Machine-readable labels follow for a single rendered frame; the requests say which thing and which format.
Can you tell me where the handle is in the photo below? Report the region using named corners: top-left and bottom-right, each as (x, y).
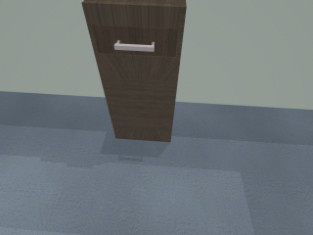
top-left (113, 40), bottom-right (155, 52)

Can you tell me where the cabinet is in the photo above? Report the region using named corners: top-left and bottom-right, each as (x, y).
top-left (81, 0), bottom-right (187, 142)

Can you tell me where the drawer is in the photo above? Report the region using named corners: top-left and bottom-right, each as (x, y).
top-left (93, 24), bottom-right (178, 57)

